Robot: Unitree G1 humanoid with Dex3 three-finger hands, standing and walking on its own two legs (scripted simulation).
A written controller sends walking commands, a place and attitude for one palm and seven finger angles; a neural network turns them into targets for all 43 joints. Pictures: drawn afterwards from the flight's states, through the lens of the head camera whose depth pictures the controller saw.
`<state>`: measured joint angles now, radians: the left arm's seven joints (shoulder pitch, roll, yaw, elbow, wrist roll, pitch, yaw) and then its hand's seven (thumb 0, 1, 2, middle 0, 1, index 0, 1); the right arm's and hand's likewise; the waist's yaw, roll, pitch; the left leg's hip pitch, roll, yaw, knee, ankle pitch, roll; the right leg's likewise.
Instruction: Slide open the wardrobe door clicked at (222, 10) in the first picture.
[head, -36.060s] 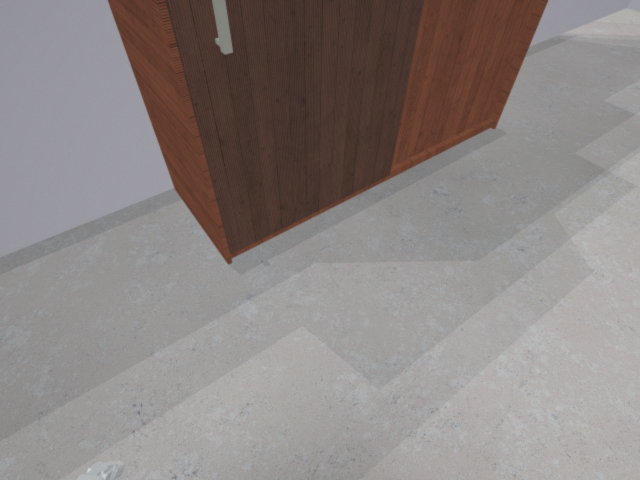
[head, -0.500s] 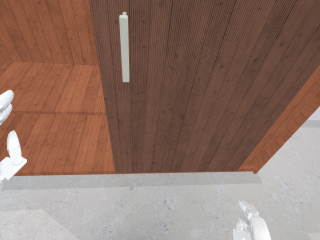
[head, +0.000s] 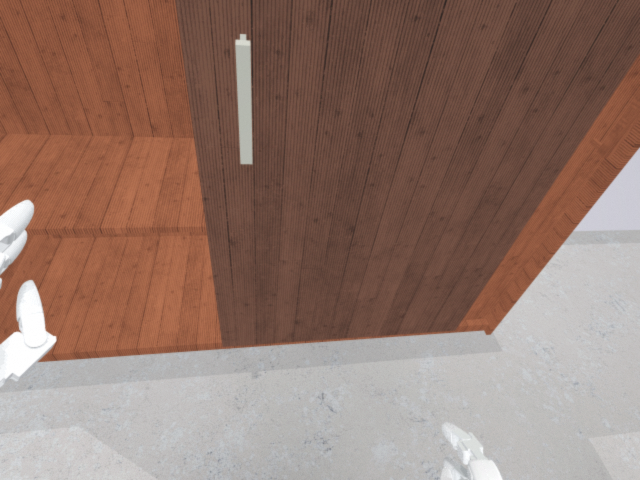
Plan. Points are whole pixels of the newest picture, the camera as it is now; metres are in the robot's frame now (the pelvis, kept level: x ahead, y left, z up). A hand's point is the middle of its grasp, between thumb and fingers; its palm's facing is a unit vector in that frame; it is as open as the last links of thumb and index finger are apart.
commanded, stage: stop stepping back and stand still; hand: left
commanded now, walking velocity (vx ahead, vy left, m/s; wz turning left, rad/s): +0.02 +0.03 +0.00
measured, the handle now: (244, 102) +0.67 +0.17 +0.15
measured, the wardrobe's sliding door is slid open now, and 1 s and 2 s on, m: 0.67 0.67 0.67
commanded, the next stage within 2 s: let the arm hang, fingers relaxed in 0.14 s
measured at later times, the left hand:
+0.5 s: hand out of the picture +0.10 +0.22 -0.17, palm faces -0.04 -0.98 -0.19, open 7.4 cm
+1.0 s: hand out of the picture -0.01 +0.23 -0.17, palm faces +0.07 -0.96 -0.27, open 7.3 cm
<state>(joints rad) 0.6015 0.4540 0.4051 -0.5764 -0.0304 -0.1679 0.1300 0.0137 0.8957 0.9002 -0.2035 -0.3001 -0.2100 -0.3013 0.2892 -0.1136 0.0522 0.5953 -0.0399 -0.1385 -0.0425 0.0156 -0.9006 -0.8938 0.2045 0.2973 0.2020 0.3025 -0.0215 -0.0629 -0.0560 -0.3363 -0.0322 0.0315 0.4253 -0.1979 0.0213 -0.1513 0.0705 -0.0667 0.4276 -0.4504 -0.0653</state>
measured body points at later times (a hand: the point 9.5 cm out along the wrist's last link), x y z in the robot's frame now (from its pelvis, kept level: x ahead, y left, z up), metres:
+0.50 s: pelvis -0.01 +0.03 -0.02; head +0.01 +0.05 +0.43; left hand +0.10 +0.27 -0.15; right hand +0.11 -0.23 -0.13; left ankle +0.06 +0.12 -0.74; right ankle -0.01 -0.12 -0.74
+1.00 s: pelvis +0.01 +0.02 +0.00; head +0.03 +0.02 +0.45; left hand -0.01 +0.28 -0.15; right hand +0.06 -0.21 -0.16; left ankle +0.05 +0.12 -0.74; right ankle -0.01 -0.12 -0.74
